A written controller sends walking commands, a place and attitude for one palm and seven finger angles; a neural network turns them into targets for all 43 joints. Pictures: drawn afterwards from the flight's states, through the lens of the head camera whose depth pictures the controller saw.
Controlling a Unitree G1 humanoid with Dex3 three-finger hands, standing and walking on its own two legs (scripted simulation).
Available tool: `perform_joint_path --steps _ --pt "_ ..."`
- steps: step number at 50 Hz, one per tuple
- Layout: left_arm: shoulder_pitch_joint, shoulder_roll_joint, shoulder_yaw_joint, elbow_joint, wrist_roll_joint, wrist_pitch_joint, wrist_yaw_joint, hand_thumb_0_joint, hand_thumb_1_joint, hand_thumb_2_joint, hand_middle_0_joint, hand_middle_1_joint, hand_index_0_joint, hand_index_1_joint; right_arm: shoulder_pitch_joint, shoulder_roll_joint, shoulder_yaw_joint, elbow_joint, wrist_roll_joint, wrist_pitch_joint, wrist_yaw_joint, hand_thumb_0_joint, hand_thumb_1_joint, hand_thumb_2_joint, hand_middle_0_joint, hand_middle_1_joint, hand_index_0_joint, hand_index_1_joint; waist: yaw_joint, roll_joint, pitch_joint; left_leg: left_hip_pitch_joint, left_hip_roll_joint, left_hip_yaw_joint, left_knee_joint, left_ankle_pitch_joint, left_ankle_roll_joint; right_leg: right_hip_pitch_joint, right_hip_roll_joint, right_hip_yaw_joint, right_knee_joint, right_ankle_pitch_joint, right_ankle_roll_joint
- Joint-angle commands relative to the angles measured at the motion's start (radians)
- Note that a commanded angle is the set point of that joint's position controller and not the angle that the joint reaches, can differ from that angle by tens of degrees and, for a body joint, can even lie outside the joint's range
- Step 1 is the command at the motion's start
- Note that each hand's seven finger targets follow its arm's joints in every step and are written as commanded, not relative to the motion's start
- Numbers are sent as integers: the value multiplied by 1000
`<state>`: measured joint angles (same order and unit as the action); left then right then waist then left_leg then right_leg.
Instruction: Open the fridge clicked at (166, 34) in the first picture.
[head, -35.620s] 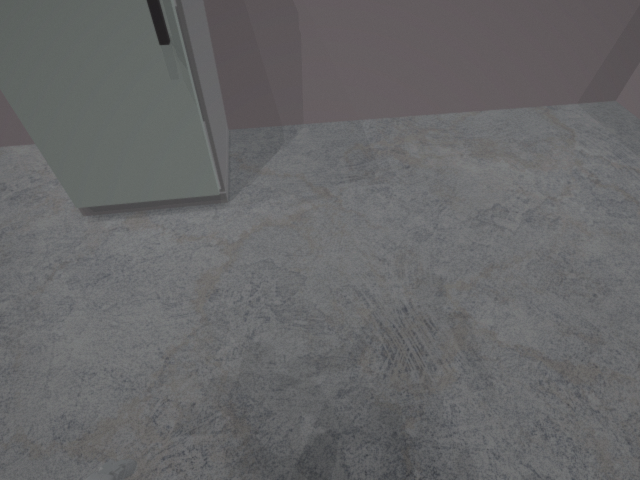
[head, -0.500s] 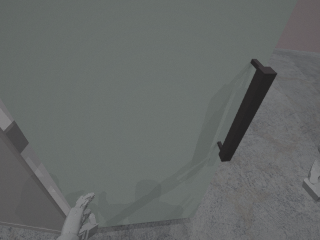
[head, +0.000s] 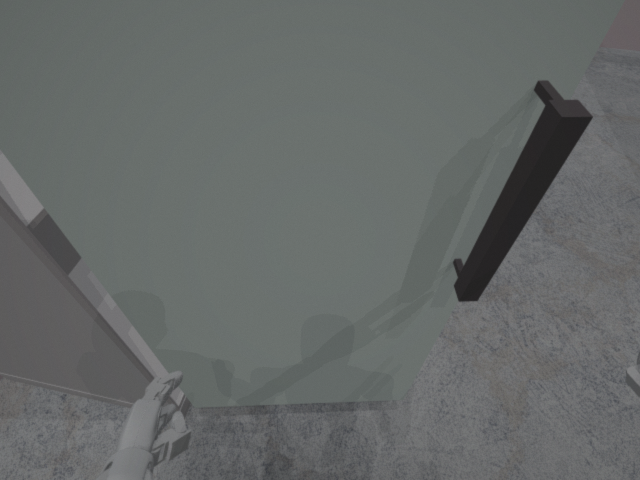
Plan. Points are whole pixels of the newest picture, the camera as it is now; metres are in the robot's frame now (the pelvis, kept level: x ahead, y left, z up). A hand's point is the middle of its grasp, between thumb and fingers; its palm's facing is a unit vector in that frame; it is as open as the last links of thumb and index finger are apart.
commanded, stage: step back with the hand held close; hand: right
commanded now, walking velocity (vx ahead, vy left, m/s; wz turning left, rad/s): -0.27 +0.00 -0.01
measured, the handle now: (497, 210) +0.41 -0.20 +0.14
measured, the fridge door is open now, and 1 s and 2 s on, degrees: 76 76 76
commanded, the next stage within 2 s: stop stepping back and stand still in 1.16 s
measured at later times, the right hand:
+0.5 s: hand out of the picture +0.12 -0.29 +0.16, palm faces +0.48 +0.77 -0.43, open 7.4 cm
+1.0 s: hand out of the picture +0.08 -0.27 +0.16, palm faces +0.35 +0.83 -0.42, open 7.4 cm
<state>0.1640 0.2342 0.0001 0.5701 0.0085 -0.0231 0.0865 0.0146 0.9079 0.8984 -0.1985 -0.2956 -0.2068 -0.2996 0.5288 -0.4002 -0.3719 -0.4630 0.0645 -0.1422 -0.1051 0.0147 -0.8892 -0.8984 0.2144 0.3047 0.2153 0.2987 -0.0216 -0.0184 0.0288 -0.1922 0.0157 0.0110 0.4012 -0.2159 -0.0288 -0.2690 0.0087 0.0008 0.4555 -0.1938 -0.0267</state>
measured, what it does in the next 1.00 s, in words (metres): walks backwards: left foot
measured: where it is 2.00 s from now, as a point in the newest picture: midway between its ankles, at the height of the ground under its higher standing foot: outside the picture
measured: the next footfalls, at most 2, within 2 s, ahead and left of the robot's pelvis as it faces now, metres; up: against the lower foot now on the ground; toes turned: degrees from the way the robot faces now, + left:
left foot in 0.80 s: -0.12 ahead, +0.12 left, +0.00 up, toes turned -5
right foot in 1.16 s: -0.05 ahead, -0.11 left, +0.00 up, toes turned +1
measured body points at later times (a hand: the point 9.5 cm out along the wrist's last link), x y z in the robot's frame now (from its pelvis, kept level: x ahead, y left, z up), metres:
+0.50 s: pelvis -0.07 -0.01 -0.02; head -0.05 -0.04 +0.43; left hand +0.12 +0.22 -0.09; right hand +0.09 -0.32 +0.18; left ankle +0.00 +0.14 -0.74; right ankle +0.03 -0.10 -0.74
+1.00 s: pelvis -0.13 -0.01 -0.01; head -0.11 -0.05 +0.43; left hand +0.07 +0.21 -0.08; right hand +0.05 -0.31 +0.19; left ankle -0.16 +0.12 -0.74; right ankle +0.03 -0.10 -0.74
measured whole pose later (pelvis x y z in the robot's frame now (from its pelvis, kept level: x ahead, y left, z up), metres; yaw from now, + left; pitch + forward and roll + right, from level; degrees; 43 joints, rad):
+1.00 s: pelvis -0.13 -0.01 -0.01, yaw -1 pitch +2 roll +4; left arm 0.13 0.17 0.00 0.61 0.02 -0.10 0.07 0.01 0.91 0.90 -0.20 -0.30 -0.21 -0.30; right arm 0.49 -0.46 -0.41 -0.54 0.07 -0.27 -0.11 0.01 -0.89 -0.90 0.22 0.31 0.22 0.30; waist 0.00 0.00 0.02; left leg -0.21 -0.08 -0.04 0.50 -0.32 -0.01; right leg -0.50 -0.03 0.01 0.45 0.01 -0.04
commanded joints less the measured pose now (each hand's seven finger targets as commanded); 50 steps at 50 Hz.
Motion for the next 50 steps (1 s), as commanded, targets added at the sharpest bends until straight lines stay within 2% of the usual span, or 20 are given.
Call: perform_joint_path --steps 1,4,8,13,19,24,26,28,31,32,34,37,40,41,42,43,45,47,48,50 --pt "-73 110 42 -173 -7 -44 11 0 900 900 -200 -300 -200 -300 -10 -206 -176 -243 3 -84 -36 0 -900 -900 200 300 200 300 -7 -45 -220 32 15 1 20 278 4 108 -74 54 -42 351 -20" --pt "-76 119 45 -175 -7 -55 13 0 900 900 -200 -300 -200 -300 -6 -208 -184 -247 2 -92 -40 0 -900 -900 200 300 200 300 -8 -71 -199 43 3 -3 41 211 3 33 -86 73 -73 234 -29" --pt "-67 126 46 -175 -10 -72 10 0 900 900 -200 -300 -200 -300 -21 -185 -175 -220 -10 -106 -43 0 -900 -900 200 300 200 300 0 -71 -129 79 -2 -25 59 75 7 -164 -97 109 -125 -118 -48" --pt "-63 134 48 -176 -8 -100 10 0 900 900 -200 -300 -200 -300 -48 -181 -183 -233 -31 -134 -46 0 -900 -900 200 300 200 300 2 -95 -95 117 -15 -42 90 -58 12 -329 -109 156 -158 -384 -67" --pt "-44 136 53 -160 0 -136 10 0 900 900 -200 -300 -200 -300 -64 -199 -210 -256 -41 -159 -47 0 -900 -900 200 300 200 300 4 -78 -109 88 -19 -86 96 -95 25 -348 -104 165 -111 -425 -70" --pt "-13 120 53 -116 4 -144 5 0 900 900 -200 -300 -200 -300 -108 -199 -179 -274 -31 -173 -59 0 -900 -900 200 300 200 300 23 44 -105 -236 95 -172 -100 -223 80 -56 -17 57 128 -224 -6" --pt "-16 114 45 -107 3 -143 5 0 900 900 -200 -300 -200 -300 -121 -189 -156 -275 -29 -178 -67 0 -900 -900 200 300 200 300 28 31 -95 -296 96 -133 -85 -192 76 -4 -21 66 125 -181 1" --pt "-31 122 45 -111 3 -144 10 0 900 900 -200 -300 -200 -300 -110 -199 -171 -270 -30 -186 -71 0 -900 -900 200 300 200 300 26 -43 -88 -242 36 -83 -23 -196 45 -73 -67 126 9 -247 -17" --pt "-69 149 56 -131 6 -161 19 0 900 900 -200 -300 -200 -300 -109 -188 -214 -263 -52 -200 -57 0 -900 -900 200 300 200 300 4 -276 -111 192 -127 -19 414 -64 1 -505 -274 384 -348 -618 -124" --pt "-57 138 65 -127 14 -161 16 0 900 900 -200 -300 -200 -300 -103 -192 -224 -255 -54 -200 -51 0 -900 -900 200 300 200 300 2 -261 -126 196 -125 -34 466 -51 8 -497 -293 395 -327 -556 -144" --pt "-54 128 71 -131 13 -169 3 0 900 900 -200 -300 -200 -300 -68 -206 -241 -261 -51 -202 -43 0 -900 -900 200 300 200 300 -5 -166 -149 153 -118 -55 390 -108 17 -408 -265 339 -232 -410 -143" --pt "-42 114 64 -103 18 -164 -18 0 900 900 -200 -300 -200 -300 -2 -168 -188 -255 -21 -199 -27 0 -900 -900 200 300 200 300 2 -189 -116 51 -83 -42 117 -162 54 -275 -216 279 -186 -334 -78" --pt "-38 81 46 -65 29 -153 -17 0 900 900 -200 -300 -200 -300 -79 -204 -174 -292 -5 -223 -31 0 -900 -900 200 300 200 300 15 -65 -185 -158 79 -197 -74 65 104 59 -126 113 28 100 12" --pt "-28 76 44 -53 28 -148 -9 0 900 900 -200 -300 -200 -300 -123 -225 -176 -288 -10 -227 -37 0 -900 -900 200 300 200 300 24 -37 -250 -176 101 -176 -49 297 90 189 -109 45 56 324 29" --pt "-24 83 60 -50 9 -149 0 0 900 900 -200 -300 -200 -300 -167 -200 -132 -303 -14 -218 -35 0 -900 -900 200 300 200 300 35 48 -324 -164 40 -88 1 422 23 292 -94 8 84 443 22" --pt "-47 100 66 -70 0 -149 5 0 900 900 -200 -300 -200 -300 -162 -222 -152 -306 -11 -210 -36 0 -900 -900 200 300 200 300 28 34 -343 -193 3 -62 21 386 -17 347 -109 19 74 466 4" --pt "-76 104 62 -95 3 -139 7 0 900 900 -200 -300 -200 -300 -56 -228 -183 -258 6 -185 -35 0 -900 -900 200 300 200 300 13 -63 -296 -172 -44 -46 46 123 -17 246 -148 93 -30 302 -24" --pt "-89 100 64 -111 7 -123 -2 0 900 900 -200 -300 -200 -300 -28 -232 -205 -273 19 -184 -28 0 -900 -900 200 300 200 300 11 -131 -237 -130 -57 -48 31 -78 22 96 -165 136 -127 13 -18" --pt "-87 96 66 -116 9 -114 -5 0 900 900 -200 -300 -200 -300 -1 -244 -225 -274 25 -187 -27 0 -900 -900 200 300 200 300 12 -124 -211 -133 -44 -64 2 -155 49 42 -155 139 -139 -144 -5" --pt "-71 81 63 -124 7 -102 -7 0 900 900 -200 -300 -200 -300 47 -263 -243 -264 28 -186 -29 0 -900 -900 200 300 200 300 16 -5 -163 -265 44 -149 -120 -322 110 53 -77 73 23 -190 38"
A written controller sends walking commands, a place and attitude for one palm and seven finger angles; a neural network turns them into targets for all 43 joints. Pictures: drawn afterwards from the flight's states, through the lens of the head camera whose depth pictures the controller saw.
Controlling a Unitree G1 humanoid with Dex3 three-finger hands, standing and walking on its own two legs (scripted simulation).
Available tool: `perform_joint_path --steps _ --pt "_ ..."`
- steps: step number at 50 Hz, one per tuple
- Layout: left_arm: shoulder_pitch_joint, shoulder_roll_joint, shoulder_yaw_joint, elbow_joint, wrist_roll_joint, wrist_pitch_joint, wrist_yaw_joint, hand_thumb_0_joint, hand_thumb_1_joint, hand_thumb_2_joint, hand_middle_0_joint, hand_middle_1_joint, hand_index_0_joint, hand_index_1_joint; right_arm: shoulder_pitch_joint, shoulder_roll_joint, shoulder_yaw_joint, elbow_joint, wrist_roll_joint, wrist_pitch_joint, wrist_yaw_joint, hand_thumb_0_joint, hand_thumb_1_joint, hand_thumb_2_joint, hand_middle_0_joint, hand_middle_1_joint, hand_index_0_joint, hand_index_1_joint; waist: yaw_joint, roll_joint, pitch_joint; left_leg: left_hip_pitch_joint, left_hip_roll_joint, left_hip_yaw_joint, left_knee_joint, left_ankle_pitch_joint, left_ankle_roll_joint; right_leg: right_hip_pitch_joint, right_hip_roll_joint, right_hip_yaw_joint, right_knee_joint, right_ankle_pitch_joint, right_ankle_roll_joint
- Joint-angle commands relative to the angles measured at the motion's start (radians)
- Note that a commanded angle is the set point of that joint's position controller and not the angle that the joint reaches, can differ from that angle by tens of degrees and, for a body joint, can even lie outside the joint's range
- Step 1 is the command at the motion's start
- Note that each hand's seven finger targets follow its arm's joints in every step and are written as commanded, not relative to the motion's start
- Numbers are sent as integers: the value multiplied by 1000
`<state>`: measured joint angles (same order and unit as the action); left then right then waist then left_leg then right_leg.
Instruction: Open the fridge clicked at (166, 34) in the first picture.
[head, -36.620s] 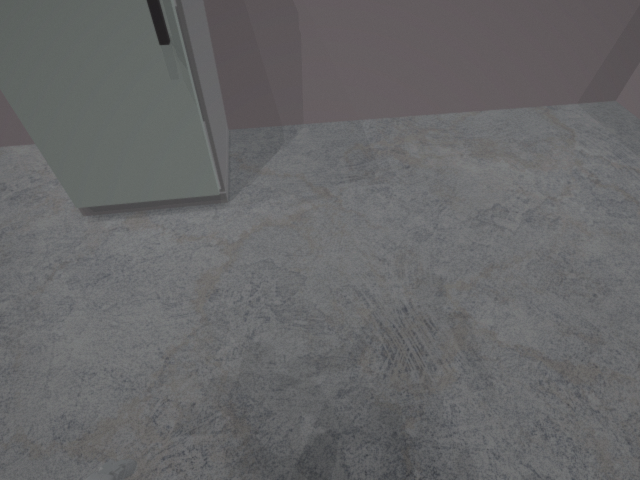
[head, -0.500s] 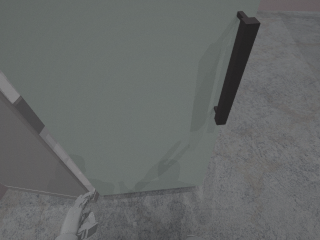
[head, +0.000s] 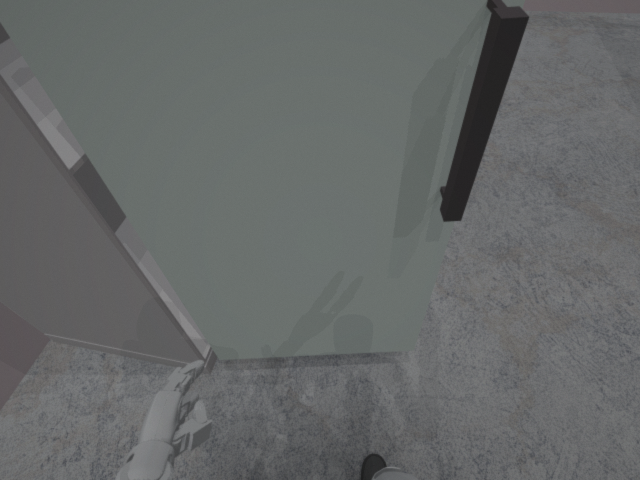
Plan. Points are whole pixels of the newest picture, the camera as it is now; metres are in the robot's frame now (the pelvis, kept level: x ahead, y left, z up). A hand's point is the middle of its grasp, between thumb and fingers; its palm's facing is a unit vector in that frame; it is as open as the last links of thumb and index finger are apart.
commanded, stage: step back with the hand held close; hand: right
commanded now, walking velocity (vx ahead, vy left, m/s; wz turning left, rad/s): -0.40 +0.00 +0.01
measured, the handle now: (468, 126) +0.54 -0.18 +0.15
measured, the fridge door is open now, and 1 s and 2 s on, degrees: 76 76 76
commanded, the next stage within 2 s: stop stepping back and stand still in 0.16 s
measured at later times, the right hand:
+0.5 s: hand out of the picture +0.10 -0.29 +0.19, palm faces +0.37 +0.81 -0.46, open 7.4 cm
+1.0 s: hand out of the picture +0.06 -0.31 +0.18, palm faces +0.45 +0.78 -0.44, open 7.4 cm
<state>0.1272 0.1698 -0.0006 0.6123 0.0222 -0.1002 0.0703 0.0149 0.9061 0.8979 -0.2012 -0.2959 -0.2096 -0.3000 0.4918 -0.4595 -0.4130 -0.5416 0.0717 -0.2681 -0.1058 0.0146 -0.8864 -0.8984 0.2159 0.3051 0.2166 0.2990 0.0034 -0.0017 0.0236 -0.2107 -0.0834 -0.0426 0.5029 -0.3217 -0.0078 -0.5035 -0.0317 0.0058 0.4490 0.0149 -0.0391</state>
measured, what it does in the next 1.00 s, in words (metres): walks backwards: right foot, then left foot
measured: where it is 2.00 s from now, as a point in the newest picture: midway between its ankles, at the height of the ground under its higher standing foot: outside the picture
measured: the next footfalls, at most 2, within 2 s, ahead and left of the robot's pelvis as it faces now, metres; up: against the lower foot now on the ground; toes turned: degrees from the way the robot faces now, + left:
right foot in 0.16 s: +0.08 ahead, -0.09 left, +0.00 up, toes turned +1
left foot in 0.50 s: -0.08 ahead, +0.08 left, +0.00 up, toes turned -5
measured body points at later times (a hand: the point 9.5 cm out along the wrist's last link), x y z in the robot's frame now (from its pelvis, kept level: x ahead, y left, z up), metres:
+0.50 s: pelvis -0.10 -0.03 +0.01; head -0.10 -0.06 +0.46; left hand +0.06 +0.19 -0.05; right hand +0.07 -0.33 +0.21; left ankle -0.17 +0.07 -0.73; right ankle +0.03 -0.10 -0.72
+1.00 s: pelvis -0.13 -0.05 +0.00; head -0.15 -0.05 +0.45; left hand +0.00 +0.19 -0.09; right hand +0.03 -0.35 +0.20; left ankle -0.10 +0.05 -0.73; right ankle -0.10 -0.15 -0.72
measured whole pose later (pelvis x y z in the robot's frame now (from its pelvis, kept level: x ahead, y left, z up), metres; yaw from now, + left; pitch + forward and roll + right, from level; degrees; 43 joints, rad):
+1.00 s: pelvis -0.13 -0.05 +0.00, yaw +0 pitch -2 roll +1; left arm 0.29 0.20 -0.01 0.70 0.02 -0.13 0.05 0.02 0.91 0.90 -0.20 -0.30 -0.21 -0.30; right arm 0.52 -0.41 -0.42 -0.45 0.03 -0.23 -0.14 0.01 -0.89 -0.90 0.22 0.31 0.22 0.30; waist -0.01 0.00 -0.02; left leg -0.27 -0.02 0.07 0.56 -0.26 0.04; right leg -0.34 -0.01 -0.01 0.73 -0.38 -0.03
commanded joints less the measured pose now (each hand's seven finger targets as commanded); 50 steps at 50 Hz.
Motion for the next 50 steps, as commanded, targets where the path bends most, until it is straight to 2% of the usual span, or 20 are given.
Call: perform_joint_path --steps 1,3,6,9,11,14,18,22,24,25,27,31,32,34,36,40,42,45,46,50 --pt "-25 138 65 -154 -12 -21 8 0 900 900 -200 -300 -200 -300 86 -199 -185 -176 20 -57 -34 0 -900 -900 200 300 200 300 -5 79 -134 -449 264 -214 -338 -319 140 383 26 24 265 -348 80" --pt "-18 131 57 -129 -1 -14 3 0 900 900 -200 -300 -200 -300 39 -177 -157 -161 -8 -40 -49 0 -900 -900 200 300 200 300 -7 157 -56 -458 379 -234 -332 -19 190 271 58 14 514 -347 74" --pt "-12 147 26 -124 0 -20 24 0 900 900 -200 -300 -200 -300 -68 -176 -133 -133 -28 -33 -46 0 -900 -900 200 300 200 300 17 64 -8 -174 209 -57 -47 552 61 184 10 37 9 -110 48" --pt "-2 180 55 -141 -20 -58 23 0 900 900 -200 -300 -200 -300 -73 -174 -111 -129 -18 -61 -37 0 -900 -900 200 300 200 300 -21 -213 -213 -158 13 -13 229 -74 8 410 -223 221 -113 529 -43" --pt "2 177 66 -140 11 -80 5 0 900 900 -200 -300 -200 -300 -43 -150 -116 -240 -8 -51 -34 0 -900 -900 200 300 200 300 -35 -266 -292 -108 3 -47 422 -231 10 329 -287 332 -183 249 -53" --pt "38 178 80 -136 -8 -104 -13 0 900 900 -200 -300 -200 -300 39 -139 -113 -297 -11 -29 -44 0 -900 -900 200 300 200 300 -28 -156 -304 -149 12 -11 403 -143 0 391 -250 258 -179 51 -104" --pt "3 159 49 -151 -4 -88 -6 0 900 900 -200 -300 -200 -300 86 -143 -138 -252 -7 25 -64 0 -900 -900 200 300 200 300 -18 -266 -158 47 -34 121 248 -180 23 109 -171 204 -428 -694 -12" --pt "20 151 40 -139 6 -65 14 0 900 900 -200 -300 -200 -300 98 -162 -129 -202 -8 64 -59 0 -900 -900 200 300 200 300 -18 -161 -147 197 -4 132 -244 -121 67 163 -8 22 -262 -550 117" --pt "27 157 44 -121 17 -43 12 0 900 900 -200 -300 -200 -300 62 -198 -162 -198 -1 61 -59 0 -900 -900 200 300 200 300 -12 104 -129 -225 343 -201 -431 -212 182 317 63 -12 339 -351 63" --pt "10 157 33 -105 22 -27 8 0 900 900 -200 -300 -200 -300 -44 -204 -156 -235 5 64 -58 0 -900 -900 200 300 200 300 -9 118 -132 -230 429 -197 -380 -162 237 223 42 -1 521 -318 60" --pt "37 173 53 -92 -19 -48 16 0 900 900 -200 -300 -200 -300 -132 -89 -54 -60 -8 71 -51 0 -900 -900 200 300 200 300 19 232 -17 -254 387 -227 -372 -363 197 98 10 62 566 -356 53" --pt "6 163 33 -85 -17 -66 43 0 900 900 -200 -300 -200 -300 -214 -100 -30 -34 -45 58 -66 0 -900 -900 200 300 200 300 15 -2 29 -216 279 -78 -185 -308 132 260 2 -54 89 -413 3" --pt "19 173 35 -93 -19 -79 45 0 900 900 -200 -300 -200 -300 -217 -105 -34 -80 -44 46 -69 0 -900 -900 200 300 200 300 15 -96 5 -201 220 -39 -66 -255 106 307 -8 -9 -31 -446 -13" --pt "21 190 37 -138 -24 -102 43 0 900 900 -200 -300 -200 -300 -191 -150 -81 -182 -40 18 -78 0 -900 -900 200 300 200 300 8 -294 -41 -295 57 98 253 -102 16 407 -240 385 -169 -353 -117" --pt "25 157 35 -111 -3 -120 23 0 900 900 -200 -300 -200 -300 -148 -172 -119 -222 -31 7 -62 0 -900 -900 200 300 200 300 22 -208 -26 -281 68 25 424 -215 13 270 -296 558 -314 -597 -162" --pt "23 154 27 -110 -6 -133 -6 0 900 900 -200 -300 -200 -300 23 -134 -129 -236 -45 1 -65 0 -900 -900 200 300 200 300 -11 -273 -58 15 71 107 104 -97 16 118 -172 185 -214 -521 -77" --pt "28 166 36 -121 -1 -115 -5 0 900 900 -200 -300 -200 -300 55 -131 -136 -150 -52 2 -66 0 -900 -900 200 300 200 300 -11 -185 -59 214 68 103 -38 -32 28 -40 -97 92 -113 -596 -35" --pt "43 155 49 -116 -4 -96 -4 0 900 900 -200 -300 -200 -300 -8 -137 -141 -47 -34 1 -58 0 -900 -900 200 300 200 300 -1 193 -36 23 366 -375 -297 -266 179 -35 26 -17 374 -447 22" --pt "49 153 53 -101 -9 -96 -6 0 900 900 -200 -300 -200 -300 -61 -134 -140 -47 -35 -4 -58 0 -900 -900 200 300 200 300 -2 187 -36 -45 388 -387 -309 -273 204 11 13 2 456 -451 24" --pt "30 149 32 -86 -11 -94 6 0 900 900 -200 -300 -200 -300 -105 -102 -90 -61 -40 -9 -55 0 -900 -900 200 300 200 300 15 6 -31 -164 238 -95 -99 -108 96 301 -6 2 32 -312 4"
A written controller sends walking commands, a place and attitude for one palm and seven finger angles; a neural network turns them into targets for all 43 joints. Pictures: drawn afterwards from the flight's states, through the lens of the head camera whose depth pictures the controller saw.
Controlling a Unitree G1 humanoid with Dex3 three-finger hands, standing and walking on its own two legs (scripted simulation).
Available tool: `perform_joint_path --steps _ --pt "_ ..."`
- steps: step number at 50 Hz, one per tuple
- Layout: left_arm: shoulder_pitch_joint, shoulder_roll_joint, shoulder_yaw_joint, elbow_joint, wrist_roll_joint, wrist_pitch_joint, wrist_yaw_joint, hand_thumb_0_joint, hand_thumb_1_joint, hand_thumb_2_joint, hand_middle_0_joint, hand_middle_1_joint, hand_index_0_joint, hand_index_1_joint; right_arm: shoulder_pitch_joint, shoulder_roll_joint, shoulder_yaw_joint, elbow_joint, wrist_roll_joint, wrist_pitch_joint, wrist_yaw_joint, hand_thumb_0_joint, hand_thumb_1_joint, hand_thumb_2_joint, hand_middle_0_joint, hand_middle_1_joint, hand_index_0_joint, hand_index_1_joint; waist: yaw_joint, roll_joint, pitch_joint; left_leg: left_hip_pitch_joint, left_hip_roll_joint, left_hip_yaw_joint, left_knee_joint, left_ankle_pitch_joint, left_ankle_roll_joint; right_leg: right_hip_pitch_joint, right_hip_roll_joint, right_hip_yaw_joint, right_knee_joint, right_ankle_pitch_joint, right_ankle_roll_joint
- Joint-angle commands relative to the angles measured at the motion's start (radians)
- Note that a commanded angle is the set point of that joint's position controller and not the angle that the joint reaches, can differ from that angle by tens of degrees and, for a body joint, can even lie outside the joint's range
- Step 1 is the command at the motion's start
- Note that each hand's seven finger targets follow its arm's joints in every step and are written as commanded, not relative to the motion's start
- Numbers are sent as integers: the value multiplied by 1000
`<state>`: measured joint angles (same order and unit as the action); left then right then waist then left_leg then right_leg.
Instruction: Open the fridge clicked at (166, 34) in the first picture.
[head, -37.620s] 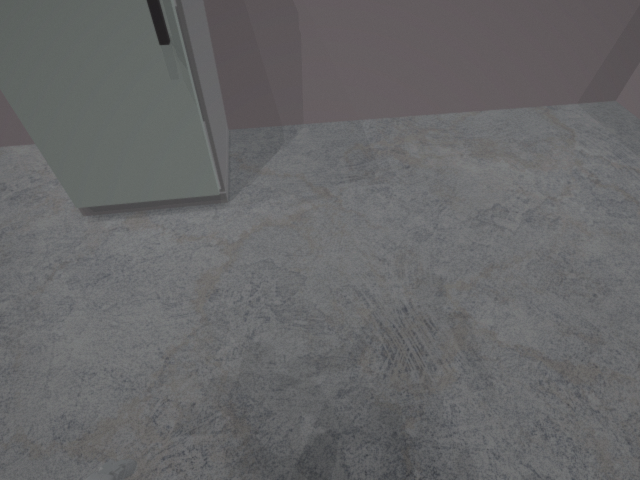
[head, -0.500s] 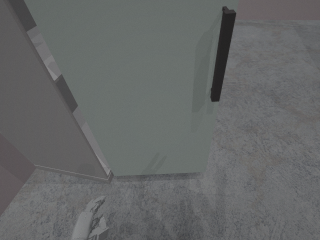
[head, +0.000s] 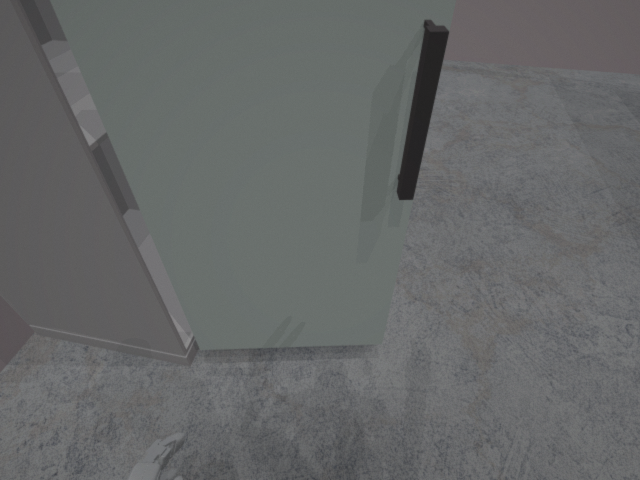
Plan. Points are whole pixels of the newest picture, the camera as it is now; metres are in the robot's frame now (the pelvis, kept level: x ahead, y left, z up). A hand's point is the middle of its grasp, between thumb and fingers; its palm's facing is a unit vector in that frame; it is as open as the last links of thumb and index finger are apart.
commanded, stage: let the arm hang, fingers relaxed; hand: right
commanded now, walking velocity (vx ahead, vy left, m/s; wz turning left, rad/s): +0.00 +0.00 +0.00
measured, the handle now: (415, 119) +0.67 -0.14 +0.15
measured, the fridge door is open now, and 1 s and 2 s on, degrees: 76 76 76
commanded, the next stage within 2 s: look to check the result in 1.16 s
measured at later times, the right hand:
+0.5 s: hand out of the picture +0.00 -0.18 -0.17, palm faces +0.09 +0.97 -0.20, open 6.9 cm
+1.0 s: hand out of the picture +0.01 -0.17 -0.17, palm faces +0.08 +0.98 -0.19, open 7.3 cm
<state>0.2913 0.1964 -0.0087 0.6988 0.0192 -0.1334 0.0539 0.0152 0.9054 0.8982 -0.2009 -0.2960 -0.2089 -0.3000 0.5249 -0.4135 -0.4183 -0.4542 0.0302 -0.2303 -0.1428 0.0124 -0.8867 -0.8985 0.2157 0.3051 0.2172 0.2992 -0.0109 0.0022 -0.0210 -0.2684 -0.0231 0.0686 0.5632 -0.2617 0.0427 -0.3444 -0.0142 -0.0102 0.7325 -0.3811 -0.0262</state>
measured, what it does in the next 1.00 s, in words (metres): stands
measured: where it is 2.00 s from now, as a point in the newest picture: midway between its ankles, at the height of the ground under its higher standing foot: outside the picture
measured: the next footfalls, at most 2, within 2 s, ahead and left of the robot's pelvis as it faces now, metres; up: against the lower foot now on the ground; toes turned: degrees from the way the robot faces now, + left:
none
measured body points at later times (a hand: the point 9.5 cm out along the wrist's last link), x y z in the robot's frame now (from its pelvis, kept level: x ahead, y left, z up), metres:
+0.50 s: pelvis -0.01 +0.01 +0.01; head +0.02 +0.00 +0.46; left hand +0.03 +0.26 -0.14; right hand +0.00 -0.23 -0.15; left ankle +0.01 +0.13 -0.73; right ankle +0.04 -0.11 -0.73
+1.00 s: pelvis +0.00 +0.00 +0.01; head +0.01 +0.00 +0.46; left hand +0.02 +0.22 -0.15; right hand +0.01 -0.23 -0.15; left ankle +0.01 +0.13 -0.73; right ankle +0.04 -0.11 -0.73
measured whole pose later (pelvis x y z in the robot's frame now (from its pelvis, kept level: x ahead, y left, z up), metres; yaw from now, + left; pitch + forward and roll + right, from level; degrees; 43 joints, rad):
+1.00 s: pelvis +0.00 +0.00 +0.01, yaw -4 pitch +0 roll +1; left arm 0.25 0.15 0.02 1.11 0.03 0.01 0.04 0.01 0.92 0.90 -0.20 -0.30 -0.21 -0.30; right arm 0.23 -0.15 -0.01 1.12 -0.01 0.01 -0.03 0.01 -0.92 -0.90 0.20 0.30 0.20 0.30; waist 0.01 -0.01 0.03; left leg -0.20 -0.01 -0.03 0.45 -0.24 -0.01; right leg -0.27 0.02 0.04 0.46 -0.17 -0.01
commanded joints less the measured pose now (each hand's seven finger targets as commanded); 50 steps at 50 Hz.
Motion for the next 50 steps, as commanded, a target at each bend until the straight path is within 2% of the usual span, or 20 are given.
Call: perform_joint_path --steps 1,2,3,4,5,6,8,9,10,11,12,13,14,15,17,19,20,25,42,50 --pt "-152 140 46 -181 -7 -67 29 0 900 900 -200 -300 -200 -300 -146 -148 -80 -171 3 -54 -18 0 -900 -900 200 300 200 300 17 -90 21 -113 101 -154 -92 -152 5 142 -76 112 -338 68 -25" --pt "-160 151 48 -193 -12 -74 30 0 900 900 -200 -300 -200 -300 -161 -158 -85 -214 -1 -62 -21 0 -900 -900 200 300 200 300 4 -129 8 -70 44 -106 -32 -80 -30 117 -144 215 -399 69 -51" --pt "-141 360 119 33 2 -62 -57 0 900 900 -200 -300 -200 -300 -151 40 291 556 -88 139 117 0 -900 -900 200 300 200 300 86 -186 78 -178 65 -36 222 11 -35 -30 -198 334 -289 348 -96" --pt "-98 285 118 20 2 13 -48 0 900 900 -200 -300 -200 -300 -152 72 264 579 -77 222 132 0 -900 -900 200 300 200 300 61 -165 55 -164 40 -78 330 -188 -33 -38 -238 355 -354 572 -139" --pt "-70 250 97 6 19 35 -37 0 900 900 -200 -300 -200 -300 -163 116 283 603 -64 241 134 0 -900 -900 200 300 200 300 61 -68 8 -195 22 -110 432 -303 -40 -22 -289 429 -356 622 -187" --pt "-69 243 87 -3 32 44 -32 0 900 900 -200 -300 -200 -300 -180 125 297 648 -61 241 136 0 -900 -900 200 300 200 300 50 3 -13 -218 32 -141 450 -316 -43 24 -300 439 -334 675 -213" --pt "-98 240 74 1 38 65 -29 0 900 900 -200 -300 -200 -300 -216 103 320 775 -58 231 137 0 -900 -900 200 300 200 300 13 76 -78 -145 30 -120 259 -241 -47 119 -251 331 -258 815 -188" --pt "-128 244 69 6 30 73 -31 0 900 900 -200 -300 -200 -300 -214 84 328 849 -57 226 136 0 -900 -900 200 300 200 300 -10 46 -103 -50 25 -98 111 -111 -45 122 -203 257 -225 797 -139" --pt "-143 232 68 21 17 85 -33 0 900 900 -200 -300 -200 -300 -204 54 327 927 -58 220 134 0 -900 -900 200 300 200 300 -23 44 -112 78 38 -121 -38 95 -38 57 -131 196 -188 638 -87" --pt "-140 177 61 33 2 94 -37 0 900 900 -200 -300 -200 -300 -216 10 330 992 -63 216 131 0 -900 -900 200 300 200 300 -7 111 -95 123 135 -261 -120 212 -6 -26 -35 118 -147 368 -23" --pt "-108 125 50 56 -3 108 -44 0 900 900 -200 -300 -200 -300 -254 3 346 1046 -61 220 133 0 -900 -900 200 300 200 300 31 95 -39 11 257 -353 -200 146 54 -10 17 61 -132 119 12" --pt "-77 119 47 78 5 126 -49 0 900 900 -200 -300 -200 -300 -311 -16 357 1087 -59 227 135 0 -900 -900 200 300 200 300 62 -5 -9 -80 265 -340 -209 30 74 59 34 35 -139 68 14" --pt "-78 118 47 97 12 141 -40 0 900 900 -200 -300 -200 -300 -343 -1 365 1130 -57 227 131 0 -900 -900 200 300 200 300 63 101 -19 -97 202 -326 -224 1 64 93 28 37 -128 115 15" --pt "-79 117 46 125 13 142 -37 0 900 900 -200 -300 -200 -300 -359 27 373 1182 -54 226 129 0 -900 -900 200 300 200 300 59 110 5 -100 187 -306 -230 40 57 106 20 44 -135 168 14" --pt "-65 108 40 178 8 141 -30 0 900 900 -200 -300 -200 -300 -355 57 381 1270 -48 225 126 0 -900 -900 200 300 200 300 62 0 8 -94 149 -263 -219 46 37 159 -9 72 -198 243 14" --pt "-70 109 46 206 13 136 -22 0 900 900 -200 -300 -200 -300 -300 92 362 1328 -49 225 121 0 -900 -900 200 300 200 300 35 -134 -21 -18 104 -212 -196 65 12 144 -48 120 -253 272 2" --pt "-68 102 44 224 13 136 -21 0 900 900 -200 -300 -200 -300 -293 97 366 1357 -45 228 121 0 -900 -900 200 300 200 300 29 -155 -23 23 98 -200 -198 54 10 110 -60 129 -280 244 -1" --pt "-14 94 46 297 8 146 -17 0 900 900 -200 -300 -200 -300 -280 108 381 1456 -42 232 122 0 -900 -900 200 300 200 300 29 -15 40 7 97 -199 -266 -75 16 94 -52 126 -315 150 -1" --pt "31 59 45 379 6 135 -14 0 900 900 -200 -300 -200 -300 -229 146 383 1558 -46 232 112 0 -900 -900 200 300 200 300 13 -18 86 28 82 -153 -211 -38 -2 53 -68 153 -405 95 -14" --pt "10 53 44 381 4 131 -14 0 900 900 -200 -300 -200 -300 -238 152 384 1559 -46 223 110 0 -900 -900 200 300 200 300 20 -21 73 17 94 -165 -220 20 -3 102 -64 126 -371 202 -8"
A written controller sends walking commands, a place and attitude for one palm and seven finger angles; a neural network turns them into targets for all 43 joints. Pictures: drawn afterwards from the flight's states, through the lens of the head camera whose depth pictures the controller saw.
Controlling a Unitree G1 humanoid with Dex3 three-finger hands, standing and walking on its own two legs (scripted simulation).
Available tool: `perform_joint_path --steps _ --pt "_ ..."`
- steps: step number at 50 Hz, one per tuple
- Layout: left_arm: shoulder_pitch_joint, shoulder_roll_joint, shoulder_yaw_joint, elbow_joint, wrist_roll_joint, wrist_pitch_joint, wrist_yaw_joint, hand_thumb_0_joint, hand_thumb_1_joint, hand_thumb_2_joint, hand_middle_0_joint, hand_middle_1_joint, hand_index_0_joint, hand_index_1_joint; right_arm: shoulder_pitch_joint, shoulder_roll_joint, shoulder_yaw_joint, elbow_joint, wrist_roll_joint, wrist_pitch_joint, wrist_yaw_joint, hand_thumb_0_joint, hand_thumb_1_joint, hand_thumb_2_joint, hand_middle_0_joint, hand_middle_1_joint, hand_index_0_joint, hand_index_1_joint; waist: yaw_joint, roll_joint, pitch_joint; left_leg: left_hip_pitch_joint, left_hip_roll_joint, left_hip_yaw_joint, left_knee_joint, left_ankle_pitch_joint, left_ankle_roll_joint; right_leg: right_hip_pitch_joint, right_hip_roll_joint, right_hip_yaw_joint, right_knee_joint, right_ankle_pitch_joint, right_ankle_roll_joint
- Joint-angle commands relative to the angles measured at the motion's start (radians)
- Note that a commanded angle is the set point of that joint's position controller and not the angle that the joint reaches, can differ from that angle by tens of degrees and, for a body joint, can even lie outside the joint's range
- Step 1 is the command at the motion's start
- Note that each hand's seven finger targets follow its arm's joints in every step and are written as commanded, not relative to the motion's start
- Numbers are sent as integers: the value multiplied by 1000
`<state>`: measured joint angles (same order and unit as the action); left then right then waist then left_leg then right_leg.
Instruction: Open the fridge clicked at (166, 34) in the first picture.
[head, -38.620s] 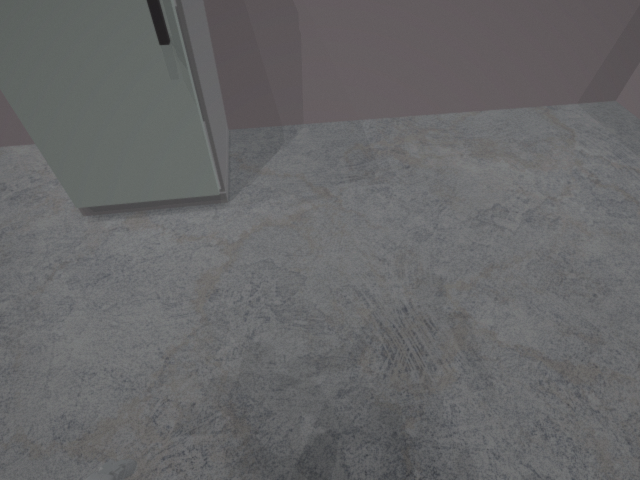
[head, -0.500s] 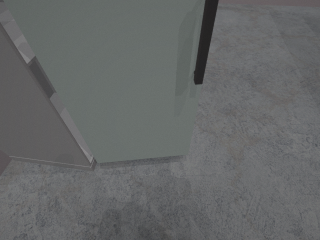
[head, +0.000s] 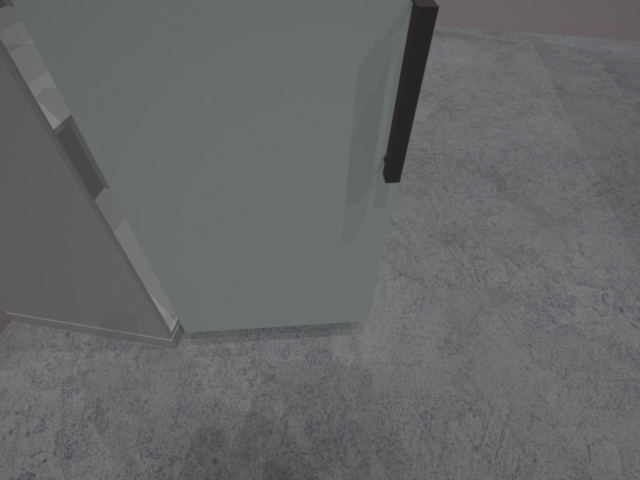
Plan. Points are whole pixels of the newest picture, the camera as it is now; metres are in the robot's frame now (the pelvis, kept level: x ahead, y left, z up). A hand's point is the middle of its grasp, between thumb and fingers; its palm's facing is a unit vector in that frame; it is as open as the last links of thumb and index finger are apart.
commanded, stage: let the arm hang, fingers relaxed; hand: right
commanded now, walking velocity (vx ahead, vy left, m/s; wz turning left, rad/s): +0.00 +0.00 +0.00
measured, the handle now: (402, 99) +0.67 -0.09 +0.14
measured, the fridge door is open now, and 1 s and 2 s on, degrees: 76 76 76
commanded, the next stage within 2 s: look to check the result in 0.16 s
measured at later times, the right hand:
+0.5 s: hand out of the picture +0.03 -0.18 -0.17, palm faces +0.00 +0.98 -0.21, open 7.4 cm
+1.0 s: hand out of the picture +0.07 -0.19 -0.17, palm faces -0.01 +0.97 -0.24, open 7.4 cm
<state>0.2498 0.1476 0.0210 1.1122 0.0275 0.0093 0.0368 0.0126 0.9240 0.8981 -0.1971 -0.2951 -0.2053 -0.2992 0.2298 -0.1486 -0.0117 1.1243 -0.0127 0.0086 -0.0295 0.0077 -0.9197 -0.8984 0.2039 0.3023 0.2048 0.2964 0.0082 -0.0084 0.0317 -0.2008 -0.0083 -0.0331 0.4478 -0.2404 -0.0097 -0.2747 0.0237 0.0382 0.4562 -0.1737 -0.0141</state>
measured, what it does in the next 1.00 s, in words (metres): stands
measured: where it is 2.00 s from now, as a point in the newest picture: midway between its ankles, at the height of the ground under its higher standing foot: outside the picture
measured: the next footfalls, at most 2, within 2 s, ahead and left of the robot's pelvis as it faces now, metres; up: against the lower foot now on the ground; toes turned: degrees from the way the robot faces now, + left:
none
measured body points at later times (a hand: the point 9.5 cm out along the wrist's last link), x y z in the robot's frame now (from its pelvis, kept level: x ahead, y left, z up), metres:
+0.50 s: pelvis +0.01 +0.00 +0.00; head +0.03 +0.00 +0.45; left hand +0.03 +0.24 -0.16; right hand +0.03 -0.23 -0.16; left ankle +0.00 +0.13 -0.74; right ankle +0.04 -0.11 -0.74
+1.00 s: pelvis +0.02 +0.01 +0.00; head +0.05 +0.00 +0.45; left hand +0.06 +0.26 -0.15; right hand +0.07 -0.25 -0.15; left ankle +0.00 +0.13 -0.74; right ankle +0.04 -0.11 -0.74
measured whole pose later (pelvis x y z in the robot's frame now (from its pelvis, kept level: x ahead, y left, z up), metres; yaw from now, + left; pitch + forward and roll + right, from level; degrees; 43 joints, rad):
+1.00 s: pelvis +0.02 +0.01 +0.00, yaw +1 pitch -1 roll +0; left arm 0.17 0.21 0.02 1.13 0.02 0.00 0.03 0.01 0.91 0.90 -0.20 -0.30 -0.21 -0.30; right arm 0.17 -0.22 -0.01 1.13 -0.01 0.00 -0.02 0.00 -0.91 -0.90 0.20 0.30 0.20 0.30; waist 0.01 0.00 0.06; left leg -0.13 -0.02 -0.04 0.38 -0.24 0.00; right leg -0.21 0.01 0.03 0.40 -0.19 -0.01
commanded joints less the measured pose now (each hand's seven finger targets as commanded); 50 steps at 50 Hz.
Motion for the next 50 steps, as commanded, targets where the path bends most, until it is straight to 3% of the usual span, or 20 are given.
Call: perform_joint_path --steps 1,9,18,23,26,32,37,45,50 --pt "50 105 14 -34 -3 -12 3 0 900 900 -200 -300 -200 -300 54 -114 -23 -21 -3 -16 -3 0 -900 -900 200 300 200 300 2 -13 20 -50 77 -63 -102 0 48 36 -104 82 -100 -5 -20" --pt "20 133 15 -38 -6 -14 3 0 900 900 -200 -300 -200 -300 50 -132 -24 -21 -3 -19 -2 0 -900 -900 200 300 200 300 -3 -18 4 -34 79 -66 -110 32 46 66 -109 78 -96 30 -21" --pt "5 144 15 -30 -6 -12 2 0 900 900 -200 -300 -200 -300 29 -148 -23 -20 -1 -21 -1 0 -900 -900 200 300 200 300 2 20 2 -28 84 -74 -125 36 47 84 -107 69 -93 43 -18" --pt "-4 153 14 -26 -7 -16 3 0 900 900 -200 -300 -200 -300 22 -158 -25 -21 0 -22 -1 0 -900 -900 200 300 200 300 0 -4 -10 -10 85 -72 -120 64 47 93 -112 70 -94 71 -19" --pt "-9 153 14 -24 -7 -15 3 0 900 900 -200 -300 -200 -300 16 -161 -24 -21 1 -22 -2 0 -900 -900 200 300 200 300 0 14 -9 -8 89 -72 -121 92 46 105 -112 63 -87 94 -16" --pt "-20 166 14 -20 -6 -15 2 0 900 900 -200 -300 -200 -300 1 -172 -26 -25 0 -20 0 0 -900 -900 200 300 200 300 -2 -17 0 -2 83 -71 -125 54 46 93 -117 72 -108 60 -16" --pt "-27 181 16 -22 -8 -21 3 0 900 900 -200 -300 -200 -300 -9 -187 -30 -28 1 -25 1 0 -900 -900 200 300 200 300 -2 11 -31 22 91 -70 -121 115 47 118 -118 66 -97 117 -16" --pt "-53 202 18 -24 -8 -20 1 0 900 900 -200 -300 -200 -300 -32 -211 -30 -31 1 -26 4 0 -900 -900 200 300 200 300 -1 -2 -4 13 92 -73 -138 94 47 119 -119 69 -111 100 -15" --pt "-73 228 22 -28 -8 -24 1 0 900 900 -200 -300 -200 -300 -43 -232 -34 -36 1 -30 6 0 -900 -900 200 300 200 300 -2 5 -36 31 97 -74 -135 144 49 147 -122 66 -105 139 -16"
